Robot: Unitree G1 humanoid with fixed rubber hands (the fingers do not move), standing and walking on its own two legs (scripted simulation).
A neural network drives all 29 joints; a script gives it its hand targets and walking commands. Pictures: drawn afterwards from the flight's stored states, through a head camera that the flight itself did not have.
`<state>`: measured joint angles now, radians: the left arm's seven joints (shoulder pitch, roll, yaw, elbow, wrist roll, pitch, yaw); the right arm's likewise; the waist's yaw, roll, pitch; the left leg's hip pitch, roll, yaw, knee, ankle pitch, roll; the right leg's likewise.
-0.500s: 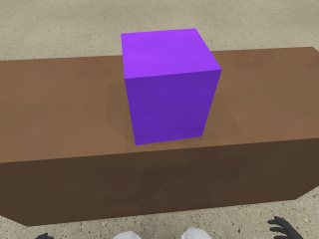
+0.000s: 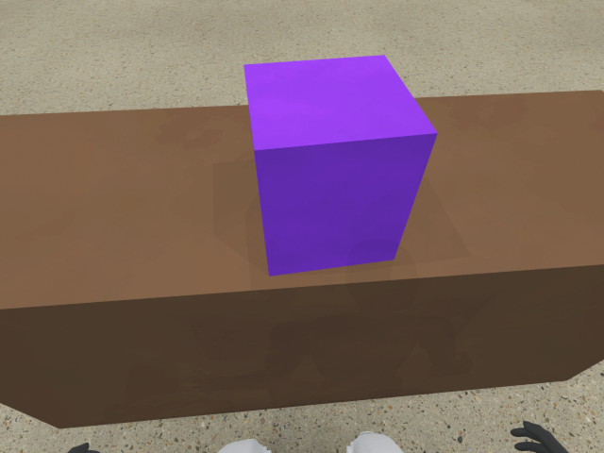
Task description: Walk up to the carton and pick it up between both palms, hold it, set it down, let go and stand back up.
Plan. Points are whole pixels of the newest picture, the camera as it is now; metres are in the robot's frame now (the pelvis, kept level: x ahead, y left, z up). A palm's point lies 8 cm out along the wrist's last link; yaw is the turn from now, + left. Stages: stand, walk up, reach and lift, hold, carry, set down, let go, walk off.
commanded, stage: reach and lift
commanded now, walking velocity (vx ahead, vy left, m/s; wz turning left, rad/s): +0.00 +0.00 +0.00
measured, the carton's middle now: (324, 169) +0.50 -0.03 +0.10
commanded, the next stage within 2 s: none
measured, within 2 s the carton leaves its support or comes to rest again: neither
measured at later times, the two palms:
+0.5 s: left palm (133, 426) +0.18 +0.22 -0.03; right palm out of the picture +0.13 -0.33 -0.04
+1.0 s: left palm (108, 427) +0.16 +0.22 +0.04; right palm (565, 442) +0.14 -0.28 +0.02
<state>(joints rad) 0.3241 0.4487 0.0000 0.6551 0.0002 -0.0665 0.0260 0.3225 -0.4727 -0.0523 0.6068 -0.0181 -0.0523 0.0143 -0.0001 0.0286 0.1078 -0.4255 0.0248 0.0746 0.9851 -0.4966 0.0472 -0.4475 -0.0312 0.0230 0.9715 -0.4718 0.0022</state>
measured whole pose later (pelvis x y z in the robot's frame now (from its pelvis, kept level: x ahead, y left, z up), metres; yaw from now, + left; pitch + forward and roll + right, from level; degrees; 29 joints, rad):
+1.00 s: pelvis -0.05 -0.04 +0.04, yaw +1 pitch -4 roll +0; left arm 0.12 0.28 0.03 0.33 -0.01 0.17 0.09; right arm 0.27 -0.29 -0.03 0.33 0.10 -0.08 0.07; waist 0.00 0.00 0.02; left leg -0.33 0.03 0.03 0.62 -0.23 0.02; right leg -0.33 0.03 0.02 0.68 -0.25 -0.03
